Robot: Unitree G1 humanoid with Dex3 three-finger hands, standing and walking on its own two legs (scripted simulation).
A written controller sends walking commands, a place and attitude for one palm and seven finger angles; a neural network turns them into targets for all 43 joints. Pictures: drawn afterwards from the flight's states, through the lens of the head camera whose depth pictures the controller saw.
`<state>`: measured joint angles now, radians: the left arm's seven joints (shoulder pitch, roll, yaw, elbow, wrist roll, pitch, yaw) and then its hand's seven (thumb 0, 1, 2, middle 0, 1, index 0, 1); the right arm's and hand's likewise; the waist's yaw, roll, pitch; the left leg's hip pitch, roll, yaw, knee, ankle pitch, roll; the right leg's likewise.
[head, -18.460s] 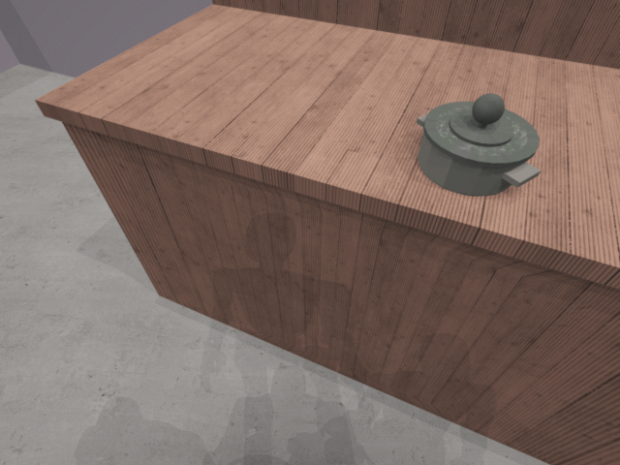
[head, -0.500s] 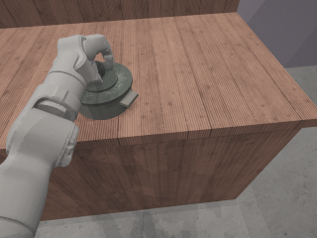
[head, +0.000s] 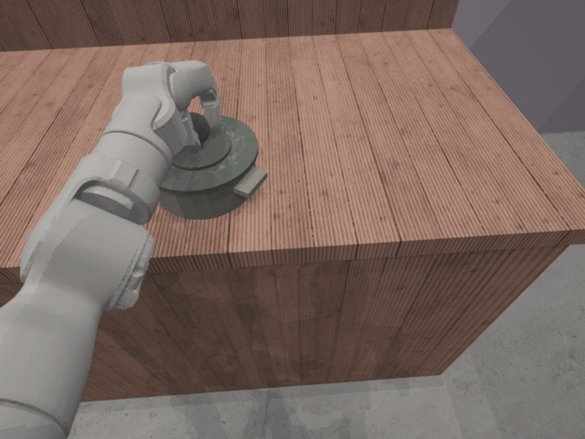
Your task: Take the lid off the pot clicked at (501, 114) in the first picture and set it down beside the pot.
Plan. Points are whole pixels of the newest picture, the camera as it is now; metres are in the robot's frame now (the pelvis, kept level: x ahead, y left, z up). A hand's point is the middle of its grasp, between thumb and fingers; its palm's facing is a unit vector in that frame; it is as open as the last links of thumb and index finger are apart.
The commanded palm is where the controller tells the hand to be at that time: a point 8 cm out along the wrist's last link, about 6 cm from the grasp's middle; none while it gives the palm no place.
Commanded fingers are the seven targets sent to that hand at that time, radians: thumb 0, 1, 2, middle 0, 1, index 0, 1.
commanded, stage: close the fingers and squeeze the knob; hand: left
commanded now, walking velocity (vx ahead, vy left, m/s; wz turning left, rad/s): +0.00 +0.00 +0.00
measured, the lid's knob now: (193, 129) +0.51 +0.12 +0.17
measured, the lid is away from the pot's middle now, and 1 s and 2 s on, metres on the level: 0.00 0.00 0.02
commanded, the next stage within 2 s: lift the lid straight up in 0.84 s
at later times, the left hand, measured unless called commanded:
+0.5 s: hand (184, 125) +0.48 +0.12 +0.20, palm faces -0.40 -0.10 -0.91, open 7.5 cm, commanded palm +0.48 +0.13 +0.24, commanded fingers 0.00 0.51 0.81 -0.71 -1.06 -0.74 -1.05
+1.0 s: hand (185, 120) +0.49 +0.12 +0.20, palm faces -0.41 -0.11 -0.90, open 7.5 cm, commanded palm +0.49 +0.13 +0.25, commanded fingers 0.00 0.66 0.91 -0.82 -1.10 -0.86 -1.11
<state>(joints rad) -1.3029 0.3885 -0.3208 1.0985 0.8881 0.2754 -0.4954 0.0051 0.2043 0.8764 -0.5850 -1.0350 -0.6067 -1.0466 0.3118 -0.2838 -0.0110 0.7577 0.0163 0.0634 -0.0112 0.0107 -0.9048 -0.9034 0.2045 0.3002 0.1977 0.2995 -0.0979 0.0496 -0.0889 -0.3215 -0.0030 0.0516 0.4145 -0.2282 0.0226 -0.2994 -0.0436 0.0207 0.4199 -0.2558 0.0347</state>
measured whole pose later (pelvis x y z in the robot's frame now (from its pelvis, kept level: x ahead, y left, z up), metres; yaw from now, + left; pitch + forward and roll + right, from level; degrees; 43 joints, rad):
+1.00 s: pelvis +0.00 +0.00 +0.00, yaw -1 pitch +9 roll +0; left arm -1.39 0.42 -0.29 1.22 0.91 0.28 -0.51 0.01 0.23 0.73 -0.64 -1.02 -0.68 -1.02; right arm 0.34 -0.29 -0.01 0.78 0.02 0.08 -0.03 0.01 -0.90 -0.90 0.21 0.30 0.20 0.30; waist -0.14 0.04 -0.09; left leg -0.36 0.00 0.06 0.43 -0.23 0.02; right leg -0.34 -0.04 0.03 0.43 -0.25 0.03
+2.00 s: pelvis +0.00 -0.01 +0.00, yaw +0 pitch +9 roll +0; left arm -1.48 0.46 -0.28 1.15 0.92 0.33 -0.57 0.02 0.24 0.72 -0.64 -1.01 -0.68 -1.01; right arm 0.33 -0.29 -0.01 0.77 0.01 0.02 -0.03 0.01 -0.90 -0.90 0.20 0.30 0.20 0.30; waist -0.12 0.05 -0.09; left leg -0.32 0.00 0.05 0.40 -0.22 0.02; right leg -0.30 -0.04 0.02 0.41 -0.25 0.03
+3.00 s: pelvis +0.01 -0.01 +0.00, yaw +0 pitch +10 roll +0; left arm -1.67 0.47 -0.25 1.24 0.96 0.41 -0.59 0.03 0.23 0.72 -0.64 -1.00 -0.69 -1.01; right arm 0.32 -0.30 0.00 0.79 0.01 0.00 -0.01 0.01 -0.90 -0.90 0.20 0.30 0.20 0.30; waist -0.12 0.07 -0.10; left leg -0.31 0.00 0.05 0.34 -0.20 0.02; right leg -0.30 -0.04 0.02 0.36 -0.23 0.03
